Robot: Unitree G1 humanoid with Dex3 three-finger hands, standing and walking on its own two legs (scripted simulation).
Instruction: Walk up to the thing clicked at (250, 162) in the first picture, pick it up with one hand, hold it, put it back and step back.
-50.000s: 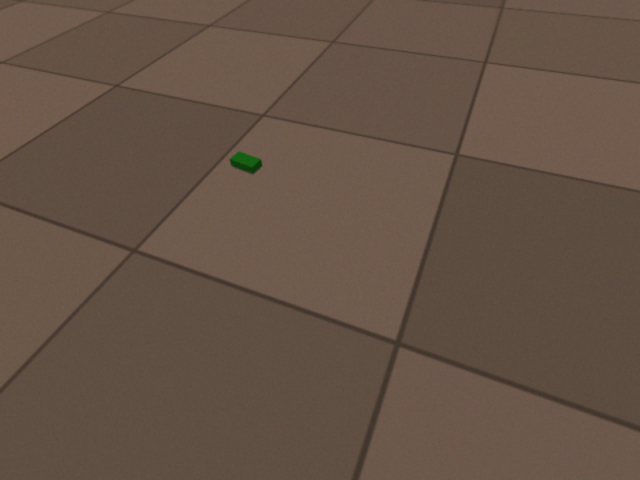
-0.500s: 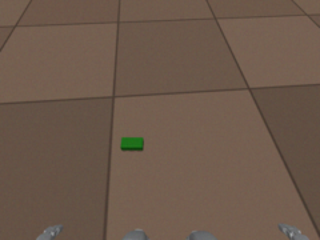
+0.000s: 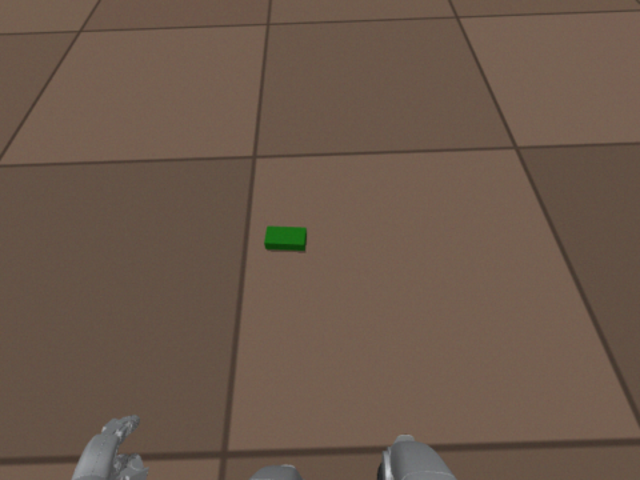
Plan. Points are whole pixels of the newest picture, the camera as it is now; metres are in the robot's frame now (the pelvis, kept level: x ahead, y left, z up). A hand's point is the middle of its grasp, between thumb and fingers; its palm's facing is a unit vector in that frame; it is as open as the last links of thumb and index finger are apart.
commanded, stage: step back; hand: left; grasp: from above
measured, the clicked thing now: (285, 238) +0.93 +0.21 -0.73
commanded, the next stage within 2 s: stand in 1.64 s
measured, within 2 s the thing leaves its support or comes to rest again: neither
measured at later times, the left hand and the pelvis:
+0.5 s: hand out of the picture -0.08 +0.26 -0.12, palm faces +0.01 -0.90 -0.43, open 7.4 cm; pelvis -0.15 -0.02 +0.01, yaw +0 degrees
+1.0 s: hand out of the picture -0.09 +0.24 -0.12, palm faces +0.05 -0.92 -0.38, open 7.4 cm; pelvis -0.14 -0.02 +0.02, yaw +1 degrees
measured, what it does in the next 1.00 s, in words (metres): walks backwards: right foot, then left foot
